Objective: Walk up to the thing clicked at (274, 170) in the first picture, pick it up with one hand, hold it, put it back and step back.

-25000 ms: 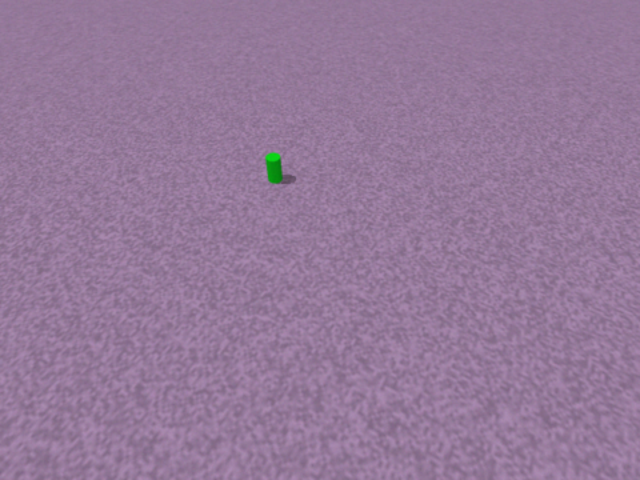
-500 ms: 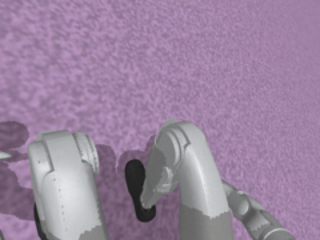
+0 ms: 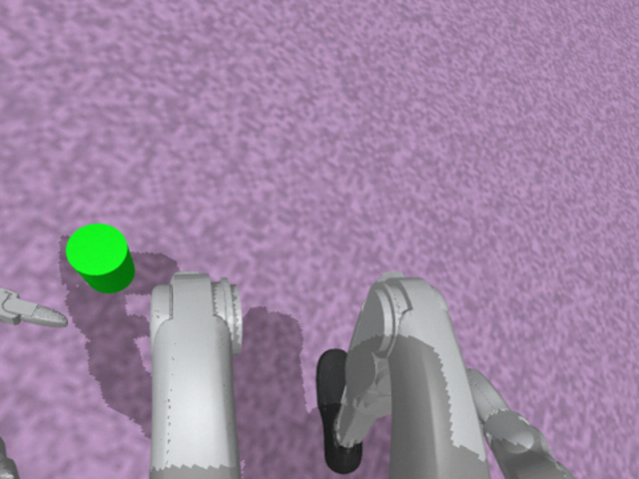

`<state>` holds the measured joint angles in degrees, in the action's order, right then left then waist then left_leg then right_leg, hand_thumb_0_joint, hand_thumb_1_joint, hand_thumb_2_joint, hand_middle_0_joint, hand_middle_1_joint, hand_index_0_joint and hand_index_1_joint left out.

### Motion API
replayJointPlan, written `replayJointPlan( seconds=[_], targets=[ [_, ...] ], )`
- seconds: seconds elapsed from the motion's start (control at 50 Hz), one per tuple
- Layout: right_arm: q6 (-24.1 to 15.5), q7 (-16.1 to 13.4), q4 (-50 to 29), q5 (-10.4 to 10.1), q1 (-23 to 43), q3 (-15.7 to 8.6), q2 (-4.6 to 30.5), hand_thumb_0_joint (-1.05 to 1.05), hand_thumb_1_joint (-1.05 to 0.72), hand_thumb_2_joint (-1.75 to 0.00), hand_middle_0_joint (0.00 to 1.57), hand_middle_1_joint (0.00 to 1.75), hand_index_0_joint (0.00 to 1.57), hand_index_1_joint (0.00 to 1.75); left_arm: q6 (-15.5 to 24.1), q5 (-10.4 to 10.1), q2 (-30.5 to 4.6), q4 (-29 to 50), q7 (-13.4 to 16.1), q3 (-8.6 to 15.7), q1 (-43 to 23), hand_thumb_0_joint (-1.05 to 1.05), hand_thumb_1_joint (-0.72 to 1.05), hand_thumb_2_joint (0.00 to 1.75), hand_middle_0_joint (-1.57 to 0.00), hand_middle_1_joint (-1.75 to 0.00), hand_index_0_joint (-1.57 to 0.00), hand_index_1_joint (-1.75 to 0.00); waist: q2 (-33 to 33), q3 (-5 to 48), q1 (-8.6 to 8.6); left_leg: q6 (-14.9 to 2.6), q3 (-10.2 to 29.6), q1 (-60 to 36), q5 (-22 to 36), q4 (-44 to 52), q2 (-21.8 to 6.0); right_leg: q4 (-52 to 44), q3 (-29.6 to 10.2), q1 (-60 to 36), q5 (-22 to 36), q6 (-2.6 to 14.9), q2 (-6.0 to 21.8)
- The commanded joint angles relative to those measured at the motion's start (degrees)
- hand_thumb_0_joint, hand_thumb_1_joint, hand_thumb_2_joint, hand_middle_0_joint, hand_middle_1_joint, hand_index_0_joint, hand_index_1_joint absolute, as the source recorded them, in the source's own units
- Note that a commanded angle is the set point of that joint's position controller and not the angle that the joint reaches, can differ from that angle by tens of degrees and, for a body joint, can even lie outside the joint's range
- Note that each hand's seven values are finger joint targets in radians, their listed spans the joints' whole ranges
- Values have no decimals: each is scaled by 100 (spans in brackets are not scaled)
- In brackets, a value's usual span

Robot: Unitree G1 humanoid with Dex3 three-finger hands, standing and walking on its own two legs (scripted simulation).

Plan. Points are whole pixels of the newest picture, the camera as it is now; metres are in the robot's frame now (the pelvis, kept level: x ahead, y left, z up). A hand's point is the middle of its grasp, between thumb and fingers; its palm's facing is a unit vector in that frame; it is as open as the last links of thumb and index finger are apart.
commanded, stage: home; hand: left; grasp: from the side
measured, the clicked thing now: (104, 261) +0.37 +0.29 -0.25
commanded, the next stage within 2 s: none
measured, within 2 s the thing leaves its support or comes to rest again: neither
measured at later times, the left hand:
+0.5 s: hand out of the picture +0.25 +0.30 +0.08, palm faces +0.27 -0.85 -0.45, open 17.4 cm
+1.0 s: hand out of the picture +0.25 +0.22 +0.31, palm faces +0.28 -0.90 -0.34, open 17.3 cm
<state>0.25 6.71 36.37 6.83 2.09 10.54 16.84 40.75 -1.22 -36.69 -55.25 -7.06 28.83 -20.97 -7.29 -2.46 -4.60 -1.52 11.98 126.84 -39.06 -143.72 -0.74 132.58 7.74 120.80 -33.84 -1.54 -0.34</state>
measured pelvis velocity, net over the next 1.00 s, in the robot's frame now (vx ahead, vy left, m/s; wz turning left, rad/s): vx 0.10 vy -0.01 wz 0.17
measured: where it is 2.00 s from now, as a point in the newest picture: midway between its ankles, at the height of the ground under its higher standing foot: (268, 449)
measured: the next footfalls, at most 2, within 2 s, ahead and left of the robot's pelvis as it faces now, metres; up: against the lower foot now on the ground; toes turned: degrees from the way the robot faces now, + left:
none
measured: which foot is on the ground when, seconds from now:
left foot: down 0.00-1.00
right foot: down 0.00-1.00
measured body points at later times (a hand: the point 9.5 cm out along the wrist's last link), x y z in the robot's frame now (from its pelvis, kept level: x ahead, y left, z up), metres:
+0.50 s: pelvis +0.03 -0.02 +0.18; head +0.20 +0.02 +0.59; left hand +0.24 +0.34 +0.11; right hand +0.25 -0.24 +0.06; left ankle +0.09 +0.12 -0.28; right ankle +0.14 -0.13 -0.28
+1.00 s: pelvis +0.10 -0.01 +0.38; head +0.14 +0.01 +0.82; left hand +0.23 +0.27 +0.33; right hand +0.29 -0.22 +0.30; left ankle +0.09 +0.12 -0.28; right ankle +0.14 -0.14 -0.28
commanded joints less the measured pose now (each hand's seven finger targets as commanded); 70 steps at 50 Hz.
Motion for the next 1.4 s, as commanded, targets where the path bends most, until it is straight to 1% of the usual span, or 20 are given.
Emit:
replayJointPlan(
  seconds=[0.0, 0.08, 0.1, 0.18, 0.3, 0.38, 0.46, 0.58, 0.6, 0.64, 0.72, 0.8, 0.96, 0.98, 1.0, 1.04, 1.08, 1.16, 1.24, 1.38],
  targets=[
    [97, -217, -338, -282, -648, -998, 1597, 0, -90, -90, 20, 30, 20, 30, -330, 226, -1978, 1902, 268, 565, -736, 0, -54, 6, -5, -5, -5, -6, 3348, 3981, 274, 268, -326, -3325, 345, 3024, -143, -852, 227, -804, 369, 419, -105],
    [184, -291, -378, -500, -718, -1287, 1365, 0, -90, -90, 20, 30, 20, 30, -1150, 271, -1067, 1908, 356, 166, 190, 0, -55, 6, -5, -5, -5, -5, 2533, 3852, 293, 144, -531, -2981, 41, 3263, -54, -1398, 65, -922, 50, 417, -94],
    [207, -319, -410, -548, -747, -1378, 1328, 0, -90, -90, 20, 30, 20, 30, -1335, 280, -1046, 2180, 393, 155, 286, 0, -54, 6, -5, -6, -5, -6, 2375, 3996, 372, 117, -591, -3029, -9, 3340, -43, -1555, 3, -1059, -20, 413, -87],
    [256, -442, -635, -736, -821, -1552, 1244, 0, -90, -90, 20, 30, 20, 30, -2133, 275, -436, 2776, 537, -513, 651, 0, -55, 6, -5, -5, -5, -5, 1536, 4081, 160, 11, -631, -3117, -280, 3725, -4, -2340, -95, -1603, -260, 354, -89],
    [330, -723, -1050, -905, -899, -1625, 1016, 0, -90, -90, 20, 30, 20, 30, -3102, 239, -700, 4142, 930, -423, 1309, 0, -54, 6, -5, -5, -5, -6, 1015, 4607, 403, -59, -930, -3716, 96, 4393, 43, -3477, -473, -3233, -133, 287, -28],
    [280, -941, -1163, -953, -895, -1569, 827, 0, -90, -90, 20, 30, 20, 30, -3574, 201, -429, 4405, 1154, -483, 1843, 0, -56, 5, -5, -5, -5, -5, 1075, 4394, 472, -62, -1046, -4279, 264, 4953, 42, -4131, -676, -3997, -89, 280, 12],
    [181, -1146, -1308, -977, -865, -1509, 631, 0, -90, -90, 20, 30, 20, 30, -3965, 131, -31, 4606, 1331, -738, 2219, 0, -54, 6, -5, -5, -5, -5, 926, 4047, 449, -58, -1144, -4751, 413, 5513, 48, -4860, -807, -4777, -68, 254, 32],
    [-86, -1365, -1359, -972, -1062, -1408, 502, 0, -90, -90, 20, 30, 20, 30, -4484, 110, 768, 4443, 1511, -1440, 2804, 0, -52, 7, -5, -6, -5, -6, 937, 3395, 257, -23, -1151, -5886, 925, 6475, 39, -5832, -713, -5676, 527, 260, 42],
    [-126, -1401, -1335, -969, -1111, -1389, 486, 0, -90, -90, 20, 30, 20, 30, -4524, 106, 614, 4746, 1563, -1376, 2667, 0, -52, 7, -5, -6, -5, -6, 996, 3425, 306, -13, -1139, -6062, 967, 6643, 38, -5970, -705, -5895, 542, 260, 54],
    [-213, -1464, -1373, -960, -1148, -1347, 438, 0, -90, -90, 20, 30, 20, 30, -4698, 132, 911, 4546, 1610, -1645, 2959, 0, -52, 7, -5, -6, -5, -6, 931, 3239, 220, -7, -1150, -6426, 1166, 6942, 39, -6321, -685, -6245, 766, 252, 54],
    [-306, -1580, -1368, -935, -1307, -1302, 404, 0, -90, -90, 20, 30, 20, 30, -4947, 135, 990, 4894, 1739, -1802, 3165, 0, -53, 6, -5, -6, -5, -6, 1139, 3120, 316, 46, -1136, -7338, 1713, 7557, 11, -6791, -593, -6865, 1277, 275, 35],
    [-392, -1716, -1428, -912, -1464, -1234, 304, 0, -90, -90, 20, 30, 20, 30, -5210, 121, 1265, 5351, 1834, -2126, 3465, 0, -55, 6, -5, -5, -5, -5, 1212, 2805, 260, 82, -1152, -8100, 2124, 8141, 11, -7393, -561, -7542, 1675, 241, 28],
    [-558, -1875, -1603, -837, -1580, -1146, 150, 0, -90, -90, 20, 30, 20, 30, -5526, 74, 1616, 6459, 1918, -2560, 4385, 0, -54, 6, -5, -6, -5, -6, 1239, 2021, 319, 152, -1064, -9047, 2389, 9232, -36, -8194, -330, -8410, 1840, 230, -80],
    [-591, -1870, -1652, -825, -1551, -1130, 134, 0, -90, -90, 20, 30, 20, 30, -5572, 74, 1868, 6297, 1893, -2731, 4632, 0, -56, 5, -5, -5, -5, -5, 1149, 1820, 275, 162, -1018, -9082, 2402, 9321, -63, -8247, -299, -8448, 1837, 234, -92],
    [-620, -1872, -1665, -821, -1581, -1148, 140, 0, -90, -90, 20, 30, 20, 30, -5535, 60, 1691, 6778, 1909, -2623, 4461, 0, -53, 7, -5, -6, -5, -6, 1177, 1793, 321, 159, -1005, -9116, 2441, 9393, -55, -8310, -272, -8540, 1892, 229, -94],
    [-658, -1866, -1746, -813, -1525, -1134, 127, 0, -90, -90, 20, 30, 20, 30, -5583, 65, 1962, 6384, 1850, -2771, 4868, 0, -57, 5, -5, -5, -5, -5, 893, 1504, 285, 140, -1015, -9098, 2404, 9489, -46, -8472, -243, -8598, 1829, 221, -123],
    [-694, -1866, -1757, -788, -1604, -1174, 138, 0, -90, -90, 20, 30, 20, 30, -5515, 81, 1701, 7012, 1840, -2569, 4690, 0, -54, 6, -5, -6, -5, -6, 973, 1692, 332, 143, -1055, -9283, 2692, 9503, -30, -8537, -279, -8843, 2101, 212, -103],
    [-782, -1813, -1799, -780, -1512, -1157, 127, 0, -90, -90, 20, 30, 20, 30, -5506, 83, 2056, 6533, 1718, -2805, 5005, 0, -56, 5, -5, -5, -5, -5, 785, 1198, 275, 144, -1040, -9234, 2503, 9675, -41, -8674, -269, -8790, 1911, 208, -120],
    [-858, -1782, -1772, -736, -1549, -1192, 158, 0, -90, -90, 20, 30, 20, 30, -5357, 122, 1750, 6959, 1673, -2557, 4505, 0, -55, 6, -5, -6, -5, -6, 1077, 1405, 298, 159, -1061, -9329, 2275, 9780, -23, -8734, -320, -8922, 1709, 221, -98],
    [-961, -1772, -1693, -727, -1499, -1150, 127, 0, -90, -90, 20, 30, 20, 30, -5338, 120, 1906, 6655, 1615, -2702, 4557, 0, -59, 3, -5, -5, -5, -5, 964, 1378, 269, 143, -1125, -9476, 2397, 9760, 32, -8861, -364, -9067, 1884, 192, -75]
  ],
)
